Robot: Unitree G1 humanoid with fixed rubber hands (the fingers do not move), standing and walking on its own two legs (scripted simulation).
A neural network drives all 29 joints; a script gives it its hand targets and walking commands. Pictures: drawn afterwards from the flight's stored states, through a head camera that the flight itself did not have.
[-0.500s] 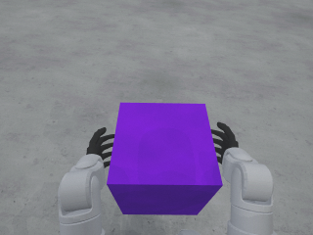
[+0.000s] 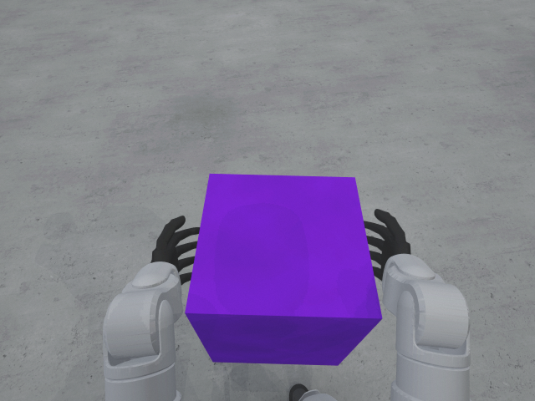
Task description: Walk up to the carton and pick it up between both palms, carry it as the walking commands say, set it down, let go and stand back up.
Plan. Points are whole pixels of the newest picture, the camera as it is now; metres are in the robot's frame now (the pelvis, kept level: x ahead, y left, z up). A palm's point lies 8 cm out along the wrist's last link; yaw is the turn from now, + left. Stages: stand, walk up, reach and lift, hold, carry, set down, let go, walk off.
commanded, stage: carry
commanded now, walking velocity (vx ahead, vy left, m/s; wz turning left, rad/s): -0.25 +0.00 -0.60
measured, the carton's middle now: (278, 276) +0.31 -0.01 +0.00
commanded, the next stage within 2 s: none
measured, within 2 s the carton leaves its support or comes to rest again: neither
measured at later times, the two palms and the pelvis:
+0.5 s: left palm (261, 387) +0.15 +0.02 +0.07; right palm out of the picture +0.06 -0.27 +0.06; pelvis -0.16 -0.04 -0.01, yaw -18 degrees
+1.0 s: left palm out of the picture +0.02 +0.04 +0.09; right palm out of the picture -0.11 -0.23 +0.11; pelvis -0.29 +0.02 +0.01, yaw -27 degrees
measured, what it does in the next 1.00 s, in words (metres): walks backwards, turning right: left foot, then right foot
